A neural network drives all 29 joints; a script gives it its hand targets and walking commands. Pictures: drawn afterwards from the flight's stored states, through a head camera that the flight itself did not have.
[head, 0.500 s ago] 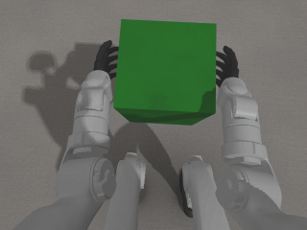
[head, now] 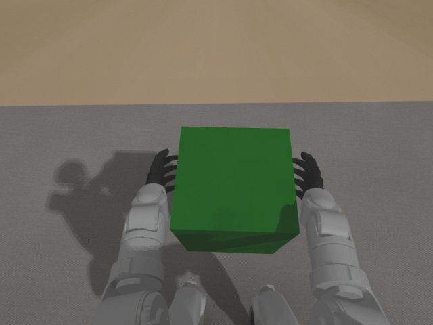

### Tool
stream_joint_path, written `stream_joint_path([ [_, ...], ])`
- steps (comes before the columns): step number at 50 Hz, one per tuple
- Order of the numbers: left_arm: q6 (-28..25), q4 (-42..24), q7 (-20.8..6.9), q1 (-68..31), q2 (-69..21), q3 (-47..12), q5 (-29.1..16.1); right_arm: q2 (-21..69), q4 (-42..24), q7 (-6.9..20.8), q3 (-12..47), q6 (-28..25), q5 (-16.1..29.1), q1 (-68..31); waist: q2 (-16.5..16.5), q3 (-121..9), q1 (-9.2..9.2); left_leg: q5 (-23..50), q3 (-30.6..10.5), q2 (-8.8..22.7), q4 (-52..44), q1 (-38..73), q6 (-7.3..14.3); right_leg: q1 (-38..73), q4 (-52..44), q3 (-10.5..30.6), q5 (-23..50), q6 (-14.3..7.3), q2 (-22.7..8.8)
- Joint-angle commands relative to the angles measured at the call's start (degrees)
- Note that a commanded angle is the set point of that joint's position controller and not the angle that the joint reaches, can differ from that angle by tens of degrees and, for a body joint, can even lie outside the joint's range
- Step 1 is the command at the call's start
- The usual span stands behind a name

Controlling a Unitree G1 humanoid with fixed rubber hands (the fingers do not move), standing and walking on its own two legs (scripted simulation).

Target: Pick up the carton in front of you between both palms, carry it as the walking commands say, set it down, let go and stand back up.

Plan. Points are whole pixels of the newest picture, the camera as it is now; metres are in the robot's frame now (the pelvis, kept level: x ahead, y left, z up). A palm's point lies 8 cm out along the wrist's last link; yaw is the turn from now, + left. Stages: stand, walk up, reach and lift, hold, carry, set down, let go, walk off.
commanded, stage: reach and lift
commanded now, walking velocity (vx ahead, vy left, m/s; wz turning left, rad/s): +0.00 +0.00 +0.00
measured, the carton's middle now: (232, 197) +0.40 +0.00 -0.10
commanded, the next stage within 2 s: hold in 1.50 s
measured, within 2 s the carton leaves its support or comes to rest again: neither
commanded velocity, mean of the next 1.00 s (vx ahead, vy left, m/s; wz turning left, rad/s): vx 0.00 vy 0.00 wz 0.00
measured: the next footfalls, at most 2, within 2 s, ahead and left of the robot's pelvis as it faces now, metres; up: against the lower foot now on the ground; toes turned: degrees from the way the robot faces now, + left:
none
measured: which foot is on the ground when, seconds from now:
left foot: down 0.00-1.00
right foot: down 0.00-1.00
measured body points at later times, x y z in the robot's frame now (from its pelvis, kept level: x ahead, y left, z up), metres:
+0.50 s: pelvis +0.04 +0.00 +0.10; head +0.03 +0.00 +0.55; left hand +0.35 +0.15 +0.11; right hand +0.35 -0.15 +0.11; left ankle +0.06 +0.13 -0.63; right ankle +0.05 -0.13 -0.63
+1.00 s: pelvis +0.03 +0.00 +0.11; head +0.02 +0.00 +0.56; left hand +0.34 +0.15 +0.13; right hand +0.34 -0.15 +0.13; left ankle +0.06 +0.13 -0.63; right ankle +0.05 -0.13 -0.63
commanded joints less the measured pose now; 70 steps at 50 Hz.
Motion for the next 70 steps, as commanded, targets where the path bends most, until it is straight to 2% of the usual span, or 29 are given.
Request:
stream_joint_path([
  [1,-1.32,0.39,-14.49,-31.29,-62.34,-33.7,-9.63,62.16,1.2,14.86,35.92,-0.73,9.16,-33.05,1.09,-37.36,0.39,14.59,2.06,-6.18,-11.52,31.09,1.1,23.91,-12.33,-2.63,13.41,-0.84,6.09],
  [11,0.25,-3.11,-14.61,-19.67,-61.91,-36.48,-9.77,62.02,-1.93,14.8,39.05,1.02,8.6,-20.83,1.0,-25.66,0.23,20.93,0.19,-5.17,-24.01,45.28,1.38,40.25,-25.2,-0.56,20.65,-1.28,4.33],
  [20,4.95,-9.89,-14.56,-11.25,-61.03,-40.33,-11.21,60.04,-8.47,15.32,42.64,5.89,9.88,-12.19,0.96,-15.67,0.24,26.59,-0.54,-4.13,-35.09,58.77,1.28,53.94,-36.54,-0.1,26.66,-1.12,3.07],
  [25,8.8,-13.49,-14.72,-9.24,-59.67,-40.82,-11.32,59.07,-10.38,15.99,42.13,9.56,9.91,-9.32,0.6,-7.25,-0.08,22.32,-0.45,-3.77,-40.62,62.5,1.21,57.78,-41.87,-0.17,22.74,-1.37,2.74],
  [31,10.95,-10.17,-15.75,-11.79,-58.69,-35.13,-8.67,57.41,-7.27,17.23,36.6,11.56,7.38,-12.46,0.8,1.77,0.26,11.63,0.45,-3.47,-43.35,61.5,1.64,56.39,-44.63,-0.76,11.67,-2.04,2.16],
  [36,10.46,-11.42,-16.35,-17.18,-60.33,-36.09,-9.45,58.71,-8.82,17.86,37.61,10.98,8.08,-18.07,1.02,-2.04,0.09,12.04,0.59,-3.28,-42.64,63.03,1.63,57.66,-43.95,-1.1,11.72,-2.16,2.06],
  [41,10.48,-12.2,-16.2,-18.23,-60.91,-37.27,-9.94,58.59,-9.93,17.88,38.78,10.93,8.45,-19.43,0.95,-4.44,-0.13,13.12,0.56,-3.32,-42.78,64.65,1.37,58.92,-43.93,-1.36,12.63,-2.11,2.32],
  [61,13.11,-19.64,-14.76,-7.89,-58.51,-39.99,-11.57,55.83,-16.92,16.94,41.01,13.48,9.77,-9.24,1.21,-5.05,0.12,26.65,-0.05,-3.73,-45.54,70.4,0.64,64.59,-46.56,-0.8,25.95,-1.39,3.12],
  [70,14.26,-22.58,-14.7,-6.32,-57.45,-41.02,-12.47,55.61,-19.7,16.45,42.29,14.68,10.63,-7.32,0.84,-3.98,0.17,27.43,-0.07,-4.05,-46.17,70.82,0.66,65.94,-47.28,-0.44,27.48,-1.12,3.07],
])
